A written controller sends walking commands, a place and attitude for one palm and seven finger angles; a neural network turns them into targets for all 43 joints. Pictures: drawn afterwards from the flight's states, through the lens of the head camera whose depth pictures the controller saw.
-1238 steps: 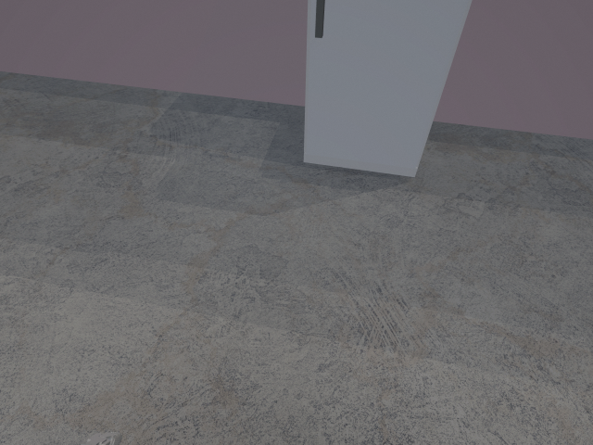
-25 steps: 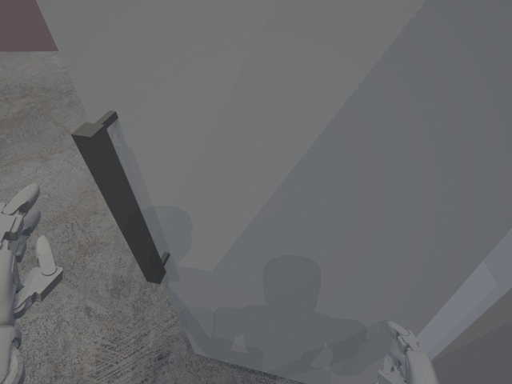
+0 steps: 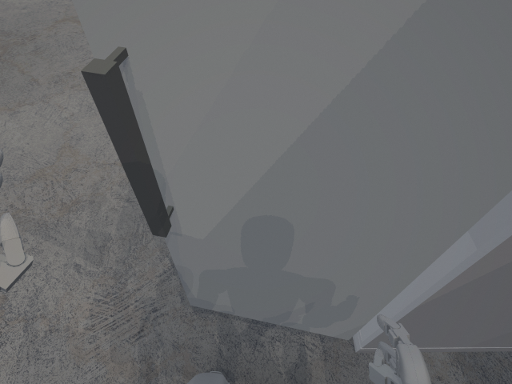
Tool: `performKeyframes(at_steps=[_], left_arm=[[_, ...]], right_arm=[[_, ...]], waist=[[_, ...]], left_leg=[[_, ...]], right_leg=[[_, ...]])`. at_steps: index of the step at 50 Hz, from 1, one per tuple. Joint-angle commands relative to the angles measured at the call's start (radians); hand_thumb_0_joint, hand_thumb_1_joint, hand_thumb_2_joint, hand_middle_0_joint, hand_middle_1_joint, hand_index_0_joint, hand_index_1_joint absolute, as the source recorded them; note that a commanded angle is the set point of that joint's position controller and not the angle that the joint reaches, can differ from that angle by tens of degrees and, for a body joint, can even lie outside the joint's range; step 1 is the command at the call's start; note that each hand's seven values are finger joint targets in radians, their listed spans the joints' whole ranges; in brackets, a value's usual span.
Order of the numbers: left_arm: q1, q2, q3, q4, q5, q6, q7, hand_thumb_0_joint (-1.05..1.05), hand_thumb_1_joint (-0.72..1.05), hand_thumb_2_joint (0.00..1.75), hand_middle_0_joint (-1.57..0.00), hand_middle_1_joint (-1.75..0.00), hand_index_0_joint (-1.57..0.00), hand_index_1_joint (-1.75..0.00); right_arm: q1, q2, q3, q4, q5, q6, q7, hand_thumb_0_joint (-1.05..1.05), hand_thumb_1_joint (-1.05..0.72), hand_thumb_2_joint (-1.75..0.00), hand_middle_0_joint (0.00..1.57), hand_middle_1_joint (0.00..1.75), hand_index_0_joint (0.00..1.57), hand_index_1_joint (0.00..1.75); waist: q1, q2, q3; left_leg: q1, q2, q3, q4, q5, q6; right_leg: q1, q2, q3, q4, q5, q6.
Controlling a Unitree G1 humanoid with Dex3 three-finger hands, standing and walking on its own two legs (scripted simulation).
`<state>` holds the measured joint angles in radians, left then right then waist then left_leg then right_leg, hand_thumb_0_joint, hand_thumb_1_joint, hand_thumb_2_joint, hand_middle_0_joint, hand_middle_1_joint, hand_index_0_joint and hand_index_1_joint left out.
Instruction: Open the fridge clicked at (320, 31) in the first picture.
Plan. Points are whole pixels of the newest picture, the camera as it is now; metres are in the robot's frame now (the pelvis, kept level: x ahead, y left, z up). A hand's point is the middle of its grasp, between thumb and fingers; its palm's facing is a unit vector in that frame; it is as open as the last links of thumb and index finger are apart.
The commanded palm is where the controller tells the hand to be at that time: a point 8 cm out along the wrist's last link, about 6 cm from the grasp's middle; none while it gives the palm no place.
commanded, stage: step back with the hand held close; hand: left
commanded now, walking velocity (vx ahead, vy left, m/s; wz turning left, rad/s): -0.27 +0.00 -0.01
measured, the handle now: (145, 161) +0.40 +0.22 +0.12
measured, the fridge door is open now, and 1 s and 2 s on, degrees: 78 78 78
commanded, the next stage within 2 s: stop stepping back and stand still in 0.62 s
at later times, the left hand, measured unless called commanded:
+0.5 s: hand out of the picture +0.12 +0.26 +0.18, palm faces +0.39 -0.79 -0.47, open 7.4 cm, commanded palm +0.06 +0.30 +0.19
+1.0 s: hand out of the picture -0.02 +0.28 +0.18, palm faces +0.45 -0.78 -0.43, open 7.4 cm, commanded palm -0.07 +0.31 +0.19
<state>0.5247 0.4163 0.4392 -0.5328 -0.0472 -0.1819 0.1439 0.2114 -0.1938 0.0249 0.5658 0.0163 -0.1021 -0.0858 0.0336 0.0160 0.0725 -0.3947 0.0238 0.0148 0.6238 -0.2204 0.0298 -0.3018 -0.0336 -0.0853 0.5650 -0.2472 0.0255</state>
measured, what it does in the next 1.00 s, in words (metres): walks backwards: right foot, then left foot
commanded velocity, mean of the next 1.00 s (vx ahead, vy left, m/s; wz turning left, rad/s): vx -0.16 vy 0.00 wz -0.02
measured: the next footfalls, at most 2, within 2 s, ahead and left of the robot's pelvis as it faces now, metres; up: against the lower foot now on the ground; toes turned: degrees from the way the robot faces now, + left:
right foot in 0.40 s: -0.04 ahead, -0.14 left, +0.00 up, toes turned -1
left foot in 0.66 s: -0.04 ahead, +0.12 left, +0.00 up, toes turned +2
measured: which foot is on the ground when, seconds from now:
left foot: down 0.00-0.48, up 0.50-0.64, down 0.66-0.90, up 0.92-1.00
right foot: down 0.00-0.18, up 0.20-0.38, down 0.40-0.66, up 0.68-0.88, down 0.90-1.00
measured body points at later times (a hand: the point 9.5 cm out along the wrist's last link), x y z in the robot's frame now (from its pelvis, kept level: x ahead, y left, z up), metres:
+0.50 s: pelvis -0.08 +0.00 +0.00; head -0.05 +0.02 +0.45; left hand +0.10 +0.30 +0.21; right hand +0.10 -0.22 -0.07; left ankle +0.04 +0.10 -0.72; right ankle -0.08 -0.13 -0.73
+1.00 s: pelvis -0.21 +0.01 +0.00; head -0.22 +0.03 +0.45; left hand -0.05 +0.32 +0.20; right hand -0.06 -0.23 -0.08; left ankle -0.17 +0.11 -0.67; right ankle -0.18 -0.11 -0.73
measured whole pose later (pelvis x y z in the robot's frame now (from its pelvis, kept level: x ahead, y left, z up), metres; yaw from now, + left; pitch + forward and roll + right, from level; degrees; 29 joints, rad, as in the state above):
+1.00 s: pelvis -0.21 +0.01 +0.00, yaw +0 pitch -3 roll -2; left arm 0.52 0.43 0.44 -0.50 -0.05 -0.20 0.13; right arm 0.24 -0.19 0.00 0.65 0.01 -0.08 -0.05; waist 0.02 -0.01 0.02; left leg -0.53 -0.01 -0.01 1.09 -0.39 0.00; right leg -0.25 0.00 -0.07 0.58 -0.27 -0.02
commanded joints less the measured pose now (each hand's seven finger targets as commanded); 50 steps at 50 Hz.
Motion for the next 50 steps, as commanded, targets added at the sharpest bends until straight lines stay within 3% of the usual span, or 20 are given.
performKeyframes(at_steps=[1,3,6,8,10,18,22,24,26,30,32,33,35,38,41,43,44,46,47,50], left_arm=[[-0.059,0.165,0.103,-0.198,-0.001,-0.064,0.029,0.00,0.90,0.90,-0.20,-0.30,-0.20,-0.30],[-0.083,0.174,0.095,-0.228,-0.006,-0.065,0.044,0.00,0.90,0.90,-0.20,-0.30,-0.20,-0.30],[-0.089,0.194,0.121,-0.237,-0.007,-0.065,0.055,0.00,0.90,0.90,-0.20,-0.30,-0.20,-0.30],[-0.060,0.196,0.138,-0.271,0.000,-0.078,0.055,0.00,0.90,0.90,-0.20,-0.30,-0.20,-0.30],[-0.046,0.187,0.152,-0.260,0.012,-0.102,0.043,0.00,0.90,0.90,-0.20,-0.30,-0.20,-0.30],[-0.016,0.156,0.110,-0.244,-0.002,-0.109,0.018,0.00,0.90,0.90,-0.20,-0.30,-0.20,-0.30],[-0.050,0.198,0.141,-0.224,-0.003,-0.114,0.003,0.00,0.90,0.90,-0.20,-0.30,-0.20,-0.30],[-0.007,0.202,0.125,-0.205,-0.030,-0.107,0.004,0.00,0.90,0.90,-0.20,-0.30,-0.20,-0.30],[-0.027,0.216,0.135,-0.195,-0.019,-0.095,0.024,0.00,0.90,0.90,-0.20,-0.30,-0.20,-0.30],[-0.050,0.208,0.145,-0.191,0.006,-0.080,0.038,0.00,0.90,0.90,-0.20,-0.30,-0.20,-0.30],[-0.070,0.211,0.130,-0.277,0.007,-0.096,0.041,0.00,0.90,0.90,-0.20,-0.30,-0.20,-0.30],[-0.070,0.220,0.148,-0.307,0.001,-0.113,0.036,0.00,0.90,0.90,-0.20,-0.30,-0.20,-0.30],[-0.011,0.203,0.152,-0.309,-0.016,-0.126,0.021,0.00,0.90,0.90,-0.20,-0.30,-0.20,-0.30],[0.024,0.166,0.146,-0.319,-0.013,-0.109,0.028,0.00,0.90,0.90,-0.20,-0.30,-0.20,-0.30],[0.042,0.174,0.157,-0.286,-0.015,-0.083,0.030,0.00,0.90,0.90,-0.20,-0.30,-0.20,-0.30],[0.024,0.181,0.144,-0.217,0.001,-0.060,0.021,0.00,0.90,0.90,-0.20,-0.30,-0.20,-0.30],[-0.008,0.204,0.152,-0.173,0.007,-0.058,0.019,0.00,0.90,0.90,-0.20,-0.30,-0.20,-0.30],[-0.075,0.214,0.144,-0.100,-0.005,-0.047,0.020,0.00,0.90,0.90,-0.20,-0.30,-0.20,-0.30],[-0.101,0.180,0.110,-0.070,-0.004,-0.039,0.014,0.00,0.90,0.90,-0.20,-0.30,-0.20,-0.30],[-0.162,0.160,0.063,-0.056,0.000,-0.040,0.011,0.00,0.90,0.90,-0.20,-0.30,-0.20,-0.30]], right_arm=[[-0.058,-0.144,-0.069,-0.144,0.003,-0.059,-0.007,0.00,-0.90,-0.90,0.20,0.30,0.20,0.30],[-0.041,-0.129,-0.057,-0.102,-0.007,-0.051,0.000,0.00,-0.90,-0.90,0.20,0.30,0.20,0.30],[-0.072,-0.123,-0.052,-0.099,-0.009,-0.052,0.001,0.00,-0.90,-0.90,0.20,0.30,0.20,0.30],[-0.100,-0.151,-0.057,-0.128,-0.005,-0.058,-0.013,0.00,-0.90,-0.90,0.20,0.30,0.20,0.30],[-0.097,-0.153,-0.066,-0.139,-0.012,-0.076,-0.009,0.00,-0.90,-0.90,0.20,0.30,0.20,0.30],[-0.057,-0.157,-0.073,-0.094,-0.005,-0.111,0.018,0.00,-0.90,-0.90,0.20,0.30,0.20,0.30],[-0.072,-0.157,-0.085,-0.110,0.005,-0.099,0.006,0.00,-0.90,-0.90,0.20,0.30,0.20,0.30],[-0.062,-0.132,-0.091,-0.121,0.020,-0.077,0.004,0.00,-0.90,-0.90,0.20,0.30,0.20,0.30],[-0.094,-0.100,-0.077,-0.102,0.002,-0.047,0.010,0.00,-0.90,-0.90,0.20,0.30,0.20,0.30],[-0.113,-0.082,-0.043,-0.105,-0.007,-0.028,-0.005,0.00,-0.90,-0.90,0.20,0.30,0.20,0.30],[-0.118,-0.124,-0.073,-0.125,0.001,-0.038,-0.022,0.00,-0.90,-0.90,0.20,0.30,0.20,0.30],[-0.085,-0.125,-0.081,-0.130,-0.001,-0.051,-0.008,0.00,-0.90,-0.90,0.20,0.30,0.20,0.30],[-0.063,-0.128,-0.088,-0.113,-0.026,-0.085,0.012,0.00,-0.90,-0.90,0.20,0.30,0.20,0.30],[-0.041,-0.142,-0.105,-0.099,-0.001,-0.096,0.037,0.00,-0.90,-0.90,0.20,0.30,0.20,0.30],[-0.060,-0.147,-0.090,-0.126,0.011,-0.086,0.045,0.00,-0.90,-0.90,0.20,0.30,0.20,0.30],[-0.081,-0.140,-0.075,-0.135,0.006,-0.064,0.032,0.00,-0.90,-0.90,0.20,0.30,0.20,0.30],[-0.075,-0.132,-0.076,-0.124,0.005,-0.053,0.026,0.00,-0.90,-0.90,0.20,0.30,0.20,0.30],[-0.056,-0.128,-0.093,-0.104,0.009,-0.039,0.017,0.00,-0.90,-0.90,0.20,0.30,0.20,0.30],[-0.047,-0.160,-0.106,-0.087,0.007,-0.030,0.022,0.00,-0.90,-0.90,0.20,0.30,0.20,0.30],[-0.097,-0.122,-0.063,-0.067,-0.011,-0.019,0.018,0.00,-0.90,-0.90,0.20,0.30,0.20,0.30]], waist=[[-0.024,-0.095,-0.104],[-0.036,-0.161,-0.142],[-0.040,-0.137,-0.130],[-0.022,0.126,-0.117],[-0.024,0.336,-0.125],[-0.014,0.206,-0.209],[-0.009,0.060,-0.218],[-0.026,-0.161,-0.186],[-0.021,-0.220,-0.170],[-0.045,-0.149,-0.132],[-0.031,0.119,-0.176],[-0.016,0.248,-0.251],[-0.028,0.284,-0.249],[-0.026,0.226,-0.233],[-0.033,0.251,-0.173],[-0.032,0.163,-0.151],[-0.035,0.048,-0.140],[-0.028,-0.319,-0.088],[-0.043,-0.327,-0.043],[-0.068,-0.188,-0.023]], left_leg=[[-0.067,0.042,-0.079,-0.024,-0.332,0.008],[0.069,0.000,-0.028,0.196,-0.199,-0.019],[0.094,0.026,-0.059,0.046,-0.137,-0.011],[0.028,0.137,-0.199,-0.217,-0.003,0.037],[-0.187,0.282,-0.375,-0.434,-0.313,0.097],[0.153,0.212,-0.257,-0.222,0.164,0.076],[0.042,0.142,-0.174,-0.175,-0.104,0.021],[0.129,0.014,-0.030,0.131,-0.189,-0.047],[0.031,-0.007,-0.031,0.420,-0.210,-0.056],[0.017,0.014,-0.020,-0.077,-0.106,-0.039],[0.148,0.173,-0.130,-0.317,0.463,0.018],[0.276,0.277,-0.184,-0.251,0.775,0.066],[0.178,0.334,-0.265,-0.286,0.541,0.123],[0.222,0.261,-0.179,-0.233,0.394,0.115],[0.017,0.192,-0.152,-0.305,-0.327,0.057],[-0.088,0.102,-0.093,-0.226,-0.441,0.017],[-0.085,0.037,-0.022,-0.077,-0.422,-0.002],[-0.054,-0.076,0.005,0.556,-0.277,-0.041],[-0.064,-0.061,-0.045,0.695,-0.205,-0.038],[0.040,0.038,-0.043,0.491,-0.165,-0.009]], right_leg=[[-0.021,-0.153,0.221,-0.203,-0.213,-0.090],[-0.129,-0.284,0.276,-0.257,-0.127,-0.160],[-0.108,-0.266,0.191,-0.166,0.038,-0.132],[-0.045,-0.086,0.077,0.024,0.017,-0.044],[0.109,0.021,0.071,0.320,-0.191,-0.010],[0.082,0.043,0.056,-0.116,-0.055,-0.008],[0.167,0.007,0.082,-0.175,0.066,-0.043],[-0.098,-0.207,0.273,-0.260,-0.061,-0.151],[-0.105,-0.341,0.329,-0.254,0.249,-0.224],[0.079,-0.240,0.199,-0.028,0.675,-0.120],[0.055,-0.073,0.090,0.175,0.439,-0.017],[-0.057,-0.005,0.096,0.295,-0.019,-0.015],[-0.091,0.040,0.139,0.494,-0.307,-0.003],[-0.082,0.041,0.089,0.326,-0.238,-0.005],[0.123,0.049,0.012,0.056,-0.173,-0.021],[0.268,0.054,-0.026,-0.111,-0.108,-0.035],[0.230,0.000,0.021,-0.198,-0.134,-0.064],[-0.120,-0.299,0.444,-0.419,-0.413,-0.223],[-0.212,-0.319,0.499,-0.430,-0.405,-0.249],[-0.298,-0.240,0.211,-0.329,-0.403,-0.164]])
